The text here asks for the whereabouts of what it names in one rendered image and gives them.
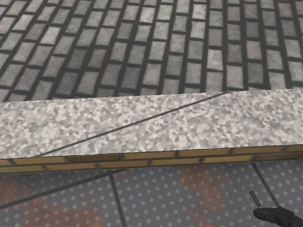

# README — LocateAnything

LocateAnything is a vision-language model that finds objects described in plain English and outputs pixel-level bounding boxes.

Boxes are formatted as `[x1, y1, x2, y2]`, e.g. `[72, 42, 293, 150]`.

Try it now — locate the robot right hand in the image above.
[253, 206, 303, 227]

